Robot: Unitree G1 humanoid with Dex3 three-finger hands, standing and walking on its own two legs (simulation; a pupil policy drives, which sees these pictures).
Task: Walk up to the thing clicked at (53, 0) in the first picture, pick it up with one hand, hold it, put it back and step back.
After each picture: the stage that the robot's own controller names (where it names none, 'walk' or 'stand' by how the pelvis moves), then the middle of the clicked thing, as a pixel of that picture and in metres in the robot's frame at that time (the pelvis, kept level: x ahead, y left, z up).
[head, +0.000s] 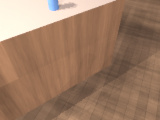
stand; out of the picture +0.98 +0.18 +0.04
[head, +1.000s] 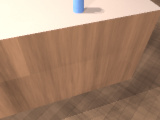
rise first; (78, 2) +0.92 +0.07 +0.05
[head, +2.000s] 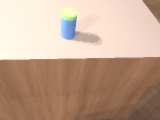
rise first; (68, 24) +0.61 +0.08 +0.07
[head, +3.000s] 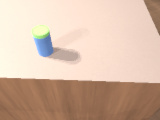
stand; (43, 41) +0.53 +0.18 +0.06
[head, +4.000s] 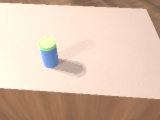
stand; (49, 53) +0.50 +0.16 +0.04
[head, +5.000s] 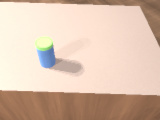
stand; (46, 52) +0.50 +0.16 +0.04
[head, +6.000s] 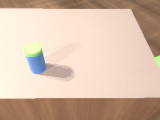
stand; (35, 58) +0.48 +0.20 +0.04
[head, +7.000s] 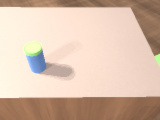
stand; (35, 58) +0.48 +0.20 +0.04
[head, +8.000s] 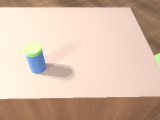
stand; (35, 58) +0.48 +0.20 +0.04
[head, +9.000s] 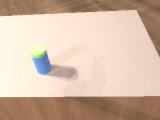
rise first; (41, 60) +0.48 +0.22 +0.04
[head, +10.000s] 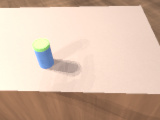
go down; (43, 54) +0.50 +0.21 +0.04
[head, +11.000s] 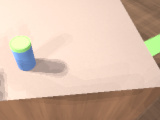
go down; (23, 54) +0.47 +0.20 +0.05
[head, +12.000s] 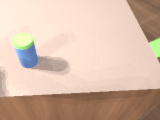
close in; (26, 51) +0.48 +0.20 +0.06
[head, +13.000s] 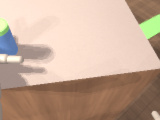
close; (2, 39) +0.49 +0.22 +0.09
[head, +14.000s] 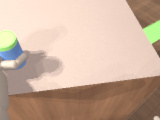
close; (10, 51) +0.44 +0.21 +0.09
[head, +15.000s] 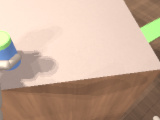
lift; (4, 51) +0.45 +0.22 +0.09
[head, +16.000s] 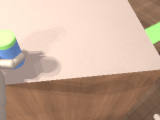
lift; (9, 50) +0.44 +0.22 +0.09
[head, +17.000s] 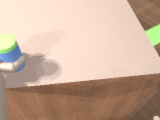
lift; (10, 54) +0.44 +0.22 +0.09
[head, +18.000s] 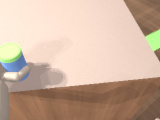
lift; (14, 63) +0.41 +0.21 +0.09
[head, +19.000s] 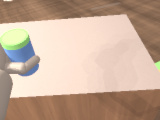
lift; (21, 53) +0.33 +0.17 +0.24
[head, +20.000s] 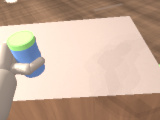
hold; (27, 55) +0.33 +0.16 +0.23
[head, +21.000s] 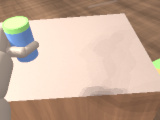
crouch; (22, 40) +0.38 +0.18 +0.24
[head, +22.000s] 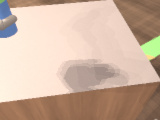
lower; out of the picture +0.48 +0.22 +0.24
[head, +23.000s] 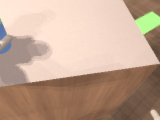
lower; out of the picture +0.50 +0.23 +0.10
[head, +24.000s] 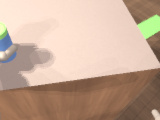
lower; (0, 43) +0.47 +0.22 +0.09
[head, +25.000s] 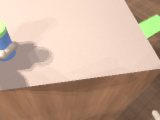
lower; out of the picture +0.48 +0.23 +0.09
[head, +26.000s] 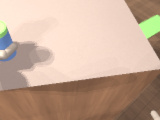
lower; (0, 41) +0.48 +0.23 +0.09
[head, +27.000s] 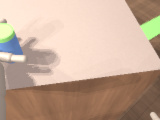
open; (7, 44) +0.47 +0.21 +0.09
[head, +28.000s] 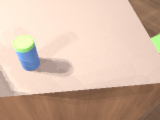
sink last; (27, 53) +0.46 +0.19 +0.07
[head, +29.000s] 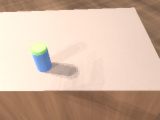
stand; (41, 57) +0.49 +0.21 +0.05
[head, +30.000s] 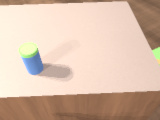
stand; (32, 59) +0.46 +0.21 +0.04
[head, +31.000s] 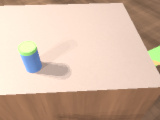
stand; (30, 57) +0.47 +0.22 +0.04
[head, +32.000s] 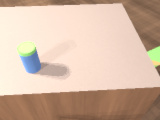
stand; (30, 58) +0.48 +0.22 +0.04
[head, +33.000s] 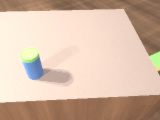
walk; (32, 64) +0.45 +0.21 +0.04
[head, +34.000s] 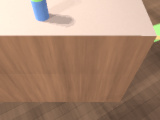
walk; (39, 6) +0.71 +0.20 +0.07
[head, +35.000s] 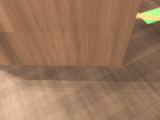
walk; out of the picture +1.11 +0.17 +0.06
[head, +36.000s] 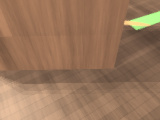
stand; out of the picture +1.18 +0.19 +0.06
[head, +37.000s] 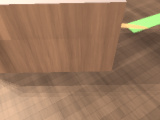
stand; out of the picture +1.18 +0.20 +0.04
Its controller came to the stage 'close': yes
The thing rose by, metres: 0.21
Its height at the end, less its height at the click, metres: +0.00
